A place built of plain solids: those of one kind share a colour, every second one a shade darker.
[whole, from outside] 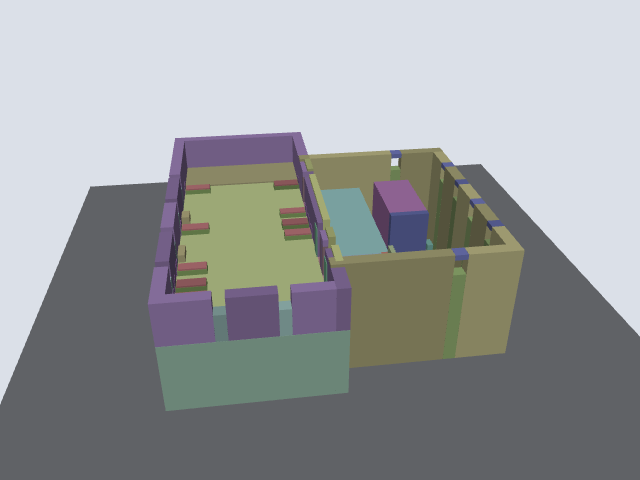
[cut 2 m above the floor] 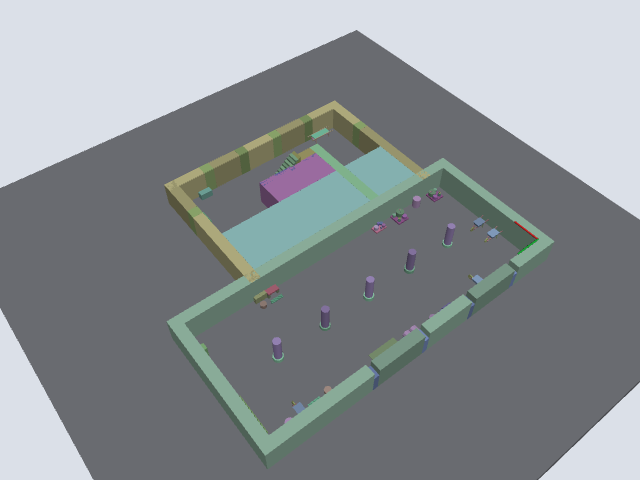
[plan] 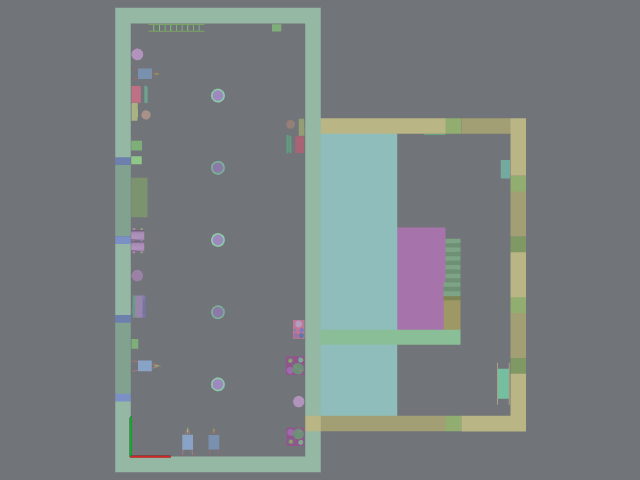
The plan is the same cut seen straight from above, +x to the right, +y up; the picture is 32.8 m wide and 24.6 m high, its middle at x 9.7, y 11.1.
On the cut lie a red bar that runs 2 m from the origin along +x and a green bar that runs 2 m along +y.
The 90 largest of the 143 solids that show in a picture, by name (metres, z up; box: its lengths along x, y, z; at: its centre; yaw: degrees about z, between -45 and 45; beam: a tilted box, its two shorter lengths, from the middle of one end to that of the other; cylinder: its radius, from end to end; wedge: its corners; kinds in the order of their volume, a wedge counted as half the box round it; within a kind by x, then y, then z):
{
 "floor_gallery_1": {"box": [3.92, 3.64, 5.24], "at": [11.7, 3.91, 2.32]},
 "floor_gallery_2": {"box": [3.92, 10.04, 5.24], "at": [11.7, 11.52, 2.32]},
 "wall_undercroft_1": {"box": [0.8, 3.62, 4.93], "at": [-0.4, 1.01, 2.17]},
 "wall_undercroft_2": {"box": [0.8, 3.64, 4.93], "at": [-0.4, 5.04, 2.17]},
 "wall_undercroft_3": {"box": [0.8, 3.64, 4.93], "at": [-0.4, 9.08, 2.17]},
 "wall_undercroft_4": {"box": [0.8, 3.64, 4.93], "at": [-0.4, 13.12, 2.17]},
 "wall_undercroft_5": {"box": [0.8, 7.66, 4.93], "at": [-0.4, 19.17, 2.17]},
 "wall_undercroft_6": {"box": [10.54, 0.8, 4.93], "at": [4.47, -0.4, 2.17]},
 "wall_undercroft_7": {"box": [10.54, 0.8, 4.93], "at": [4.47, 22.6, 2.17]},
 "wall_undercroft_8": {"box": [0.8, 23.8, 4.93], "at": [9.34, 11.1, 2.17]},
 "wall_vestibule_1": {"box": [0.8, 0.8, 7.94], "at": [9.34, 1.69, 3.67]},
 "wall_vestibule_2": {"box": [0.8, 0.8, 7.94], "at": [9.34, 16.94, 3.67]},
 "wall_vestibule_3": {"box": [7.19, 0.8, 7.94], "at": [12.54, 1.69, 3.67]},
 "wall_vestibule_4": {"box": [7.19, 0.8, 7.94], "at": [12.54, 16.94, 3.67]},
 "wall_vestibule_5": {"box": [3.33, 0.8, 7.94], "at": [18.6, 1.69, 3.67]},
 "wall_vestibule_6": {"box": [3.33, 0.8, 7.94], "at": [18.6, 16.94, 3.67]},
 "wall_vestibule_7": {"box": [0.8, 2.96, 7.94], "at": [19.86, 2.77, 3.67]},
 "wall_vestibule_8": {"box": [0.8, 2.31, 7.94], "at": [19.86, 6.2, 3.67]},
 "wall_vestibule_9": {"box": [0.8, 2.31, 7.94], "at": [19.86, 9.32, 3.67]},
 "wall_vestibule_10": {"box": [0.8, 2.31, 7.94], "at": [19.86, 12.43, 3.67]},
 "wall_vestibule_11": {"box": [0.8, 2.96, 7.94], "at": [19.86, 15.87, 3.67]},
 "wall_dorter_1": {"box": [0.8, 3.54, 2.8], "at": [-0.4, 0.97, 6.04]},
 "wall_dorter_2": {"box": [0.8, 3.49, 2.8], "at": [-0.4, 5.04, 6.04]},
 "wall_dorter_3": {"box": [0.8, 3.49, 2.8], "at": [-0.4, 9.08, 6.04]},
 "wall_dorter_4": {"box": [0.8, 3.49, 2.8], "at": [-0.4, 13.12, 6.04]},
 "wall_dorter_5": {"box": [0.8, 7.58, 2.8], "at": [-0.4, 19.21, 6.04]},
 "wall_dorter_6": {"box": [3.19, 0.8, 2.8], "at": [0.79, -0.4, 6.04]},
 "wall_dorter_7": {"box": [2.77, 0.8, 2.8], "at": [4.47, -0.4, 6.04]},
 "wall_dorter_8": {"box": [10.54, 0.8, 2.8], "at": [4.47, 22.6, 6.04]},
 "wall_dorter_9": {"box": [3.19, 0.8, 2.8], "at": [8.15, -0.4, 6.04]},
 "wall_dorter_10": {"box": [0.8, 4.24, 2.8], "at": [9.34, 1.32, 6.04]},
 "wall_dorter_11": {"box": [0.8, 1.26, 2.8], "at": [9.34, 5.01, 6.04]},
 "wall_dorter_12": {"box": [0.8, 7.08, 2.8], "at": [9.34, 10.13, 6.04]},
 "wall_dorter_13": {"box": [0.8, 8.38, 2.8], "at": [9.34, 18.81, 6.04]},
 "wall_core_1": {"box": [2.48, 5.24, 7.69], "at": [14.9, 9.12, 3.79]},
 "floor_dorter_1": {"box": [8.94, 22.2, 0.4], "at": [4.47, 11.1, 4.74]},
 "wall_vestibule_under_light_1": {"box": [0.8, 0.8, 6.59], "at": [16.53, 1.69, 3.0]},
 "wall_vestibule_under_light_2": {"box": [0.8, 0.8, 6.59], "at": [16.53, 16.94, 3.0]},
 "wall_vestibule_under_light_3": {"box": [0.8, 0.8, 6.59], "at": [19.86, 4.65, 3.0]},
 "wall_vestibule_under_light_4": {"box": [0.8, 0.8, 6.59], "at": [19.86, 7.76, 3.0]},
 "wall_vestibule_under_light_5": {"box": [0.8, 0.8, 6.59], "at": [19.86, 10.87, 3.0]},
 "wall_vestibule_under_light_6": {"box": [0.8, 0.8, 6.59], "at": [19.86, 13.99, 3.0]},
 "wall_wallhead_1": {"box": [0.45, 1.8, 3.0], "at": [9.52, 2.54, 6.14]},
 "wall_wallhead_2": {"box": [0.45, 1.26, 3.0], "at": [9.52, 5.01, 6.14]},
 "wall_wallhead_3": {"box": [0.45, 7.08, 3.0], "at": [9.52, 10.13, 6.14]},
 "wall_wallhead_4": {"box": [0.45, 2.37, 3.0], "at": [9.52, 15.81, 6.14]},
 "mass_under_upper_1": {"box": [7.16, 0.77, 2.74], "at": [13.32, 6.12, 1.07]},
 "wall_left_1": {"box": [2.48, 0.45, 5.2], "at": [14.9, 6.73, 5.04]},
 "fill_under_steps_1": {"wedge": [[16.03, 8.01, -0.3], [16.03, 8.01, 2.53], [16.03, 11.4, -0.3], [16.03, 11.4, -0.24], [16.9, 8.01, -0.3], [16.9, 8.01, 2.53], [16.9, 11.4, -0.3], [16.9, 11.4, -0.24]]},
 "bed_frame_dorter_1": {"box": [1.87, 0.82, 0.32], "at": [0.97, 4.14, 5.1]},
 "bed_frame_dorter_2": {"box": [1.88, 0.78, 0.35], "at": [0.97, 5.93, 5.12]},
 "bed_frame_dorter_3": {"box": [1.93, 0.83, 0.35], "at": [1.0, 11.08, 5.11]},
 "bed_frame_dorter_4": {"box": [1.94, 0.78, 0.34], "at": [1.0, 17.56, 5.11]},
 "bed_frame_dorter_5": {"box": [1.97, 0.87, 0.32], "at": [7.92, 17.45, 5.1]},
 "bed_frame_dorter_6": {"box": [1.91, 0.76, 0.32], "at": [7.95, 12.62, 5.1]},
 "bed_frame_dorter_7": {"box": [1.9, 0.86, 0.31], "at": [7.96, 10.92, 5.09]},
 "bed_frame_dorter_8": {"box": [1.87, 0.82, 0.33], "at": [7.97, 9.38, 5.11]},
 "mass_under_head_1": {"box": [0.87, 1.52, 2.74], "at": [16.47, 7.26, 1.07]},
 "floor_dais_1": {"box": [8.94, 3.7, 0.1], "at": [4.47, 20.35, 4.99]},
 "pier_undercroft_1": {"cylinder": 0.27, "from": [4.47, 3.7, 0.23], "to": [4.47, 3.7, 2.6]},
 "pier_undercroft_2": {"cylinder": 0.27, "from": [4.47, 7.4, 0.29], "to": [4.47, 7.4, 2.6]},
 "pier_undercroft_3": {"cylinder": 0.27, "from": [4.47, 11.1, 0.3], "to": [4.47, 11.1, 2.6]},
 "pier_undercroft_4": {"cylinder": 0.27, "from": [4.47, 14.8, 0.25], "to": [4.47, 14.8, 2.6]},
 "pier_undercroft_5": {"cylinder": 0.27, "from": [4.47, 18.5, 0.29], "to": [4.47, 18.5, 2.6]},
 "wall_undercroft_under_light_1": {"box": [0.8, 0.4, 1.75], "at": [-0.4, 3.02, 0.57]},
 "wall_undercroft_under_light_2": {"box": [0.8, 0.4, 1.75], "at": [-0.4, 7.06, 0.57]},
 "wall_undercroft_under_light_3": {"box": [0.8, 0.4, 1.75], "at": [-0.4, 11.1, 0.57]},
 "wall_undercroft_under_light_4": {"box": [0.8, 0.4, 1.75], "at": [-0.4, 15.14, 0.57]},
 "wall_dorter_under_light_1": {"box": [0.7, 0.8, 1.75], "at": [2.73, -0.4, 5.51]},
 "wall_dorter_under_light_2": {"box": [0.7, 0.8, 1.75], "at": [6.21, -0.4, 5.51]},
 "wall_vestibule_over_light_1": {"box": [0.8, 0.8, 0.35], "at": [16.53, 1.69, 7.46]},
 "wall_vestibule_over_light_2": {"box": [0.8, 0.8, 0.35], "at": [16.53, 16.94, 7.46]},
 "wall_vestibule_over_light_3": {"box": [0.8, 0.8, 0.35], "at": [19.86, 4.65, 7.46]},
 "wall_vestibule_over_light_4": {"box": [0.8, 0.8, 0.35], "at": [19.86, 7.76, 7.46]},
 "wall_vestibule_over_light_5": {"box": [0.8, 0.8, 0.35], "at": [19.86, 10.87, 7.46]},
 "wall_vestibule_over_light_6": {"box": [0.8, 0.8, 0.35], "at": [19.86, 13.99, 7.46]},
 "jamb_wall_head_1": {"box": [0.8, 0.35, 2.05], "at": [9.34, 4.56, 5.96]},
 "jamb_wall_head_2": {"box": [0.8, 0.35, 2.05], "at": [9.34, 14.79, 5.96]},
 "parapet_gallery_1": {"box": [0.3, 3.65, 1.0], "at": [13.51, 3.91, 5.44]},
 "cask_undercroft_1": {"cylinder": 0.29, "from": [0.33, 9.28, 0.0], "to": [0.33, 9.28, 0.78]},
 "cask_undercroft_2": {"cylinder": 0.3, "from": [0.34, 20.61, 0.0], "to": [0.34, 20.61, 0.81]},
 "cask_undercroft_3": {"cylinder": 0.29, "from": [8.61, 2.81, 0.0], "to": [8.61, 2.81, 0.77]},
 "chest_dorter_1": {"box": [0.45, 1.3, 0.54], "at": [0.26, 7.79, 5.21]},
 "chest_dorter_2": {"box": [0.55, 0.99, 0.59], "at": [0.31, 12.71, 5.24]},
 "bed_pallet_dorter_1": {"box": [1.81, 0.77, 0.11], "at": [1.03, 11.08, 5.34]},
 "bed_pallet_dorter_2": {"box": [1.85, 0.81, 0.11], "at": [7.89, 17.45, 5.32]},
 "bed_pallet_dorter_3": {"box": [1.78, 0.8, 0.11], "at": [7.93, 10.92, 5.3]},
 "tub_stand_undercroft_1": {"box": [0.97, 0.97, 0.17], "at": [8.42, 4.66, 0.04]},
 "tub_stand_undercroft_2": {"box": [0.93, 0.93, 0.17], "at": [8.44, 1.01, 0.04]},
 "chest_vestibule_1": {"box": [0.47, 0.95, 0.58], "at": [19.2, 14.72, 0.24]}
}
